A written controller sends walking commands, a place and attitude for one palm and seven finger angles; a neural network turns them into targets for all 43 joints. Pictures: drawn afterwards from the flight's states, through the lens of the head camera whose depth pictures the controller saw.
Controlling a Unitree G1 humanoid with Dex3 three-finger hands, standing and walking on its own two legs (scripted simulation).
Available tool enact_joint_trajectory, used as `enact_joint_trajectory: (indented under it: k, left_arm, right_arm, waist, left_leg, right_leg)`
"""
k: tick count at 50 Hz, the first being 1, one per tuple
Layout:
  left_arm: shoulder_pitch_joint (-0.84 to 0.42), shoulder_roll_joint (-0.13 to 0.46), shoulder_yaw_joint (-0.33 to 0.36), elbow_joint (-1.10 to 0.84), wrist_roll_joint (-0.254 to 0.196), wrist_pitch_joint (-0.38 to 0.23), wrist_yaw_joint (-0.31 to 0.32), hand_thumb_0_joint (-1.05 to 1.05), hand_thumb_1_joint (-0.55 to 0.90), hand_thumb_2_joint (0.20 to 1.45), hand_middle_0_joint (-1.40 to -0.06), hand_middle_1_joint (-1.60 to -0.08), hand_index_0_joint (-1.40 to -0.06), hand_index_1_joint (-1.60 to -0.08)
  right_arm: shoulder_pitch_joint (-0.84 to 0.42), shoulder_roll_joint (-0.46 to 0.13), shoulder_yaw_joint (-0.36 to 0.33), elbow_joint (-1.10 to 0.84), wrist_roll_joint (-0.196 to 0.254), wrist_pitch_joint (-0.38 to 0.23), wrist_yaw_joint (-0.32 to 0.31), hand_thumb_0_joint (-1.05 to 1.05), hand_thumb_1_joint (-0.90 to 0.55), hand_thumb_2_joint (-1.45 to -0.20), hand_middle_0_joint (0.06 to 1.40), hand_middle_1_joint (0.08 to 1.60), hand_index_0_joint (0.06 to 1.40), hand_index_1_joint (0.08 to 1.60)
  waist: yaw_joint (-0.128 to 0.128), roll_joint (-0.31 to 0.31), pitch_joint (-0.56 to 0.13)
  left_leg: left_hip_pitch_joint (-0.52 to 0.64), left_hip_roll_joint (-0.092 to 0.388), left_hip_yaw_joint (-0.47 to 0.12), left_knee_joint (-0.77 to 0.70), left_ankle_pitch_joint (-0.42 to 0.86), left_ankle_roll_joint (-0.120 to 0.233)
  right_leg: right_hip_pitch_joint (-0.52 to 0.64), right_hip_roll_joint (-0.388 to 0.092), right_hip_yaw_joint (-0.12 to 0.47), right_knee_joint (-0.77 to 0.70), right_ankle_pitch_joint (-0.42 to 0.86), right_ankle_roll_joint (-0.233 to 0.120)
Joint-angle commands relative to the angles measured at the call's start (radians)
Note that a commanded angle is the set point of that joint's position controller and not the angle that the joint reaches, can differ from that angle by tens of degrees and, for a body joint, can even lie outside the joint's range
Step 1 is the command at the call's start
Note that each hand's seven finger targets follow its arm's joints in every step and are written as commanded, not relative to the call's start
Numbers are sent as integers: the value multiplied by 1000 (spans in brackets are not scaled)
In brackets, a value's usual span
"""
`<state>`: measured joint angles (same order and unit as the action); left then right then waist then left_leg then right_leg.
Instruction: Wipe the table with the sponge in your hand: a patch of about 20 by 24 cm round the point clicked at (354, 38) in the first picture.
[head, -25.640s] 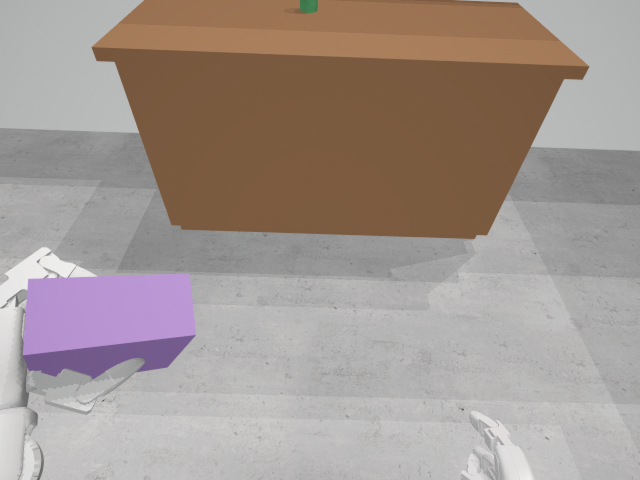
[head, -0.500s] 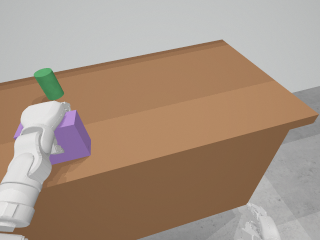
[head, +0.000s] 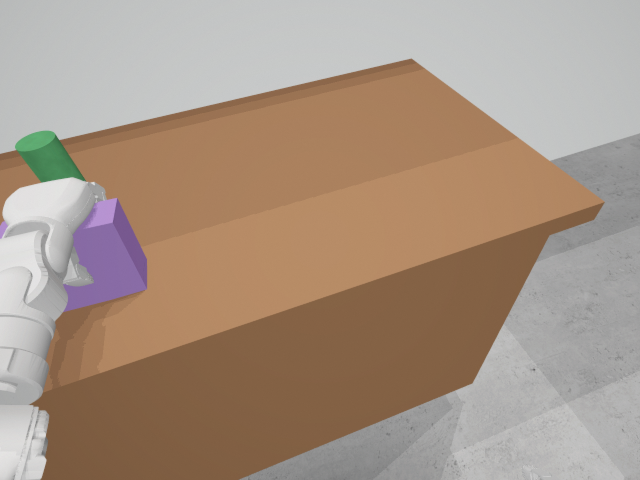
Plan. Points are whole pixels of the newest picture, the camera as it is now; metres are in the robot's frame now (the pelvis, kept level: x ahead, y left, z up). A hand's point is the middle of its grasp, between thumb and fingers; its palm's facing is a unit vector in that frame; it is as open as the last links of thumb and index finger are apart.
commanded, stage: wipe forward along the first lane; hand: left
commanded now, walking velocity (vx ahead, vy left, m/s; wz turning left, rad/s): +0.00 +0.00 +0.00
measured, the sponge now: (86, 268) +0.35 +0.35 +0.09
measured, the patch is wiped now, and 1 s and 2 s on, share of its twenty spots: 0.35 0.35 0.55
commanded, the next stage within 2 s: slide across to the middle lane in 0.64 s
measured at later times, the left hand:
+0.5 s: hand (69, 211) +0.41 +0.38 +0.14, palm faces -0.14 +0.00 -0.99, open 9.8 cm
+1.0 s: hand (74, 196) +0.44 +0.39 +0.14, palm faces -0.07 +0.03 -1.00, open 9.8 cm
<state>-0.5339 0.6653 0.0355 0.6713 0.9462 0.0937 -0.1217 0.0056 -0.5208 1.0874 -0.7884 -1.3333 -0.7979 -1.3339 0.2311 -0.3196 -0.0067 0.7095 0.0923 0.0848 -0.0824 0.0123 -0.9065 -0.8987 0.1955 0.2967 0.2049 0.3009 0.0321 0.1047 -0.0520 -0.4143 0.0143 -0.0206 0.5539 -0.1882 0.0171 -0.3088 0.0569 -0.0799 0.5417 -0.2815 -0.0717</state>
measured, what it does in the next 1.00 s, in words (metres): shifts its weight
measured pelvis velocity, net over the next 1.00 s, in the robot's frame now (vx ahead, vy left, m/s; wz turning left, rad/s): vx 0.03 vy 0.05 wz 0.00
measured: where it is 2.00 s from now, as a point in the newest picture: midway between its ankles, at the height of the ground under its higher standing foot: outside the picture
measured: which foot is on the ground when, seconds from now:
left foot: down 0.00-1.00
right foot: down 0.00-1.00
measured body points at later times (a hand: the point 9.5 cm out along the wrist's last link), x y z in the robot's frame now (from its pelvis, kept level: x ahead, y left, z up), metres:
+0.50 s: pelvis +0.01 +0.02 +0.00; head +0.04 +0.00 +0.45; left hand +0.41 +0.38 +0.19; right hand +0.09 -0.26 -0.13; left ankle +0.06 +0.12 -0.73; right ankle +0.00 -0.07 -0.73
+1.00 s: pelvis +0.03 +0.05 +0.01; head +0.06 +0.04 +0.45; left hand +0.44 +0.38 +0.20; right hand +0.12 -0.21 -0.13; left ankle +0.06 +0.12 -0.73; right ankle +0.00 -0.07 -0.73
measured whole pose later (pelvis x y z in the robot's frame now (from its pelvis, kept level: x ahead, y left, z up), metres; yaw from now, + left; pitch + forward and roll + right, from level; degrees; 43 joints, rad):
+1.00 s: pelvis +0.03 +0.05 +0.01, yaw +0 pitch +7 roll -2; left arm -0.77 0.67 -0.06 0.84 0.99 0.09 -0.04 0.01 -0.53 1.09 -0.79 -1.33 -0.80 -1.34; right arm 0.27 -0.29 -0.02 0.73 0.10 0.08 -0.05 0.01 -0.91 -0.90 0.20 0.30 0.21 0.30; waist 0.02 0.07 -0.06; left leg -0.44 -0.04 0.00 0.51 -0.19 0.07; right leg -0.31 0.01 -0.05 0.46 -0.26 -0.01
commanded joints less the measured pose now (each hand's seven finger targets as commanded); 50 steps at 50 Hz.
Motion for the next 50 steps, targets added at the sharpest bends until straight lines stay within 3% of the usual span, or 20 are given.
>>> enact_joint_trajectory:
  k: [1,3,10,12,14,16,19,20,26,29,32,33,35,38,40,42,43,45,47,50]
  left_arm:
    - [-280,296,69,29,53,5,59,0,100,1300,-1200,-1600,-1200,-1600]
    - [-359,306,59,32,61,-3,55,0,100,1300,-1200,-1600,-1200,-1600]
    - [-378,353,82,123,79,-23,60,0,100,1300,-1200,-1600,-1200,-1600]
    - [-401,343,67,144,88,-26,62,0,100,1300,-1200,-1600,-1200,-1600]
    - [-424,355,70,147,92,-32,63,0,100,1300,-1200,-1600,-1200,-1600]
    - [-449,370,74,159,90,-33,66,0,100,1300,-1200,-1600,-1200,-1600]
    - [-461,405,96,183,101,-41,64,0,100,1300,-1200,-1600,-1200,-1600]
    - [-457,369,66,183,102,-41,63,0,100,1300,-1200,-1600,-1200,-1600]
    - [-447,382,86,203,107,-46,63,0,100,1300,-1200,-1600,-1200,-1600]
    - [-480,344,52,197,104,-55,59,0,100,1300,-1200,-1600,-1200,-1600]
    - [-508,362,66,205,107,-58,70,0,100,1300,-1200,-1600,-1200,-1600]
    - [-521,383,83,195,110,-64,69,0,100,1300,-1200,-1600,-1200,-1600]
    - [-530,320,29,210,112,-58,73,0,100,1300,-1200,-1600,-1200,-1600]
    - [-561,316,37,163,107,-63,77,0,100,1300,-1200,-1600,-1200,-1600]
    - [-560,249,-8,137,94,-59,86,0,100,1300,-1200,-1600,-1200,-1600]
    - [-579,247,4,110,76,-54,96,0,100,1300,-1200,-1600,-1200,-1600]
    - [-599,240,9,65,60,-59,96,0,100,1300,-1200,-1600,-1200,-1600]
    - [-644,158,-62,7,47,-47,106,0,100,1300,-1200,-1600,-1200,-1600]
    - [-636,140,-66,-2,31,-20,118,0,100,1300,-1200,-1600,-1200,-1600]
    - [-685,108,-93,-61,16,16,126,0,100,1300,-1200,-1600,-1200,-1600]
  right_arm:
    - [-61,-125,-42,-130,-4,-36,-12,0,-900,-900,200,300,200,300]
    - [-59,-123,-38,-129,-1,-36,-12,0,-900,-900,200,300,200,300]
    - [-12,-133,-45,-123,-2,-25,-10,0,-900,-900,200,300,200,300]
    - [-6,-134,-44,-120,-1,-22,-8,0,-900,-900,200,300,200,300]
    - [4,-136,-46,-119,-2,-21,-8,0,-900,-900,200,300,200,300]
    - [9,-139,-45,-118,0,-21,-8,0,-900,-900,200,300,200,300]
    - [33,-145,-50,-111,-3,-17,-8,0,-900,-900,200,300,200,300]
    - [28,-142,-50,-114,-2,-13,-6,0,-900,-900,200,300,200,300]
    - [47,-149,-55,-108,-5,-1,0,0,-900,-900,200,300,200,300]
    - [53,-148,-56,-107,-4,-2,1,0,-900,-900,200,300,200,300]
    - [62,-151,-57,-102,-5,-2,0,0,-900,-900,200,300,200,300]
    - [60,-151,-58,-99,-5,-5,-1,0,-900,-900,200,300,200,300]
    - [69,-149,-57,-98,-4,-4,4,0,-900,-900,200,300,200,300]
    - [62,-142,-58,-102,-7,-11,7,0,-900,-900,200,300,200,300]
    - [64,-132,-63,-102,-8,-13,9,0,-900,-900,200,300,200,300]
    - [56,-131,-62,-99,-6,-18,10,0,-900,-900,200,300,200,300]
    - [37,-127,-60,-105,-5,-25,10,0,-900,-900,200,300,200,300]
    - [29,-118,-60,-100,-3,-36,14,0,-900,-900,200,300,200,300]
    - [13,-114,-57,-99,0,-46,16,0,-900,-900,200,300,200,300]
    - [-11,-109,-54,-92,1,-66,17,0,-900,-900,200,300,200,300]
  waist:
    - [-22,-158,-120]
    - [-32,-105,-118]
    - [-39,-150,-167]
    - [-45,-132,-139]
    - [-47,-102,-160]
    - [-52,-129,-149]
    - [-49,-112,-196]
    - [-55,-98,-188]
    - [-52,-112,-215]
    - [-61,-90,-199]
    - [-65,-126,-201]
    - [-58,-93,-219]
    - [-73,-94,-202]
    - [-58,-48,-250]
    - [-67,-56,-265]
    - [-63,-77,-268]
    - [-58,-56,-285]
    - [-71,-24,-280]
    - [-65,-42,-262]
    - [-64,-13,-284]
  left_leg:
    - [39,-57,12,-24,-63,46]
    - [48,-56,3,-39,-68,46]
    - [22,-52,11,-16,-47,51]
    - [20,-49,9,-26,-65,51]
    - [29,-50,8,-28,-54,52]
    - [17,-46,7,-27,-73,52]
    - [25,-46,9,-25,-24,52]
    - [31,-47,12,-27,-25,52]
    - [56,-39,8,-29,19,54]
    - [85,-36,-1,-42,28,55]
    - [89,-31,-11,-51,9,56]
    - [106,-29,-11,-54,48,55]
    - [123,-28,-15,-57,40,53]
    - [170,-22,-32,-71,66,49]
    - [214,-21,-35,-63,85,52]
    - [223,-19,-46,-75,86,49]
    - [249,-15,-52,-84,114,47]
    - [297,-14,-67,-92,99,43]
    - [299,-14,-82,-114,54,38]
    - [344,-14,-96,-125,71,29]
  right_leg:
    - [-16,-50,149,-165,34,31]
    - [-40,-44,137,-166,18,23]
    - [-3,-46,149,-150,87,29]
    - [-40,-38,132,-154,51,27]
    - [-30,-37,131,-151,63,23]
    - [-36,-40,138,-160,41,26]
    - [-7,-37,130,-140,117,21]
    - [-22,-36,124,-144,111,22]
    - [-16,-29,113,-141,158,17]
    - [-54,-20,95,-145,134,14]
    - [-70,-16,89,-152,95,15]
    - [-68,-14,88,-148,130,8]
    - [-101,-9,72,-148,108,12]
    - [-96,-8,70,-144,108,1]
    - [-99,-10,70,-150,116,5]
    - [-88,-10,65,-153,119,5]
    - [-83,-11,64,-155,139,1]
    - [-103,-12,59,-155,123,3]
    - [-101,-10,55,-160,103,3]
    - [-94,-12,51,-157,119,0]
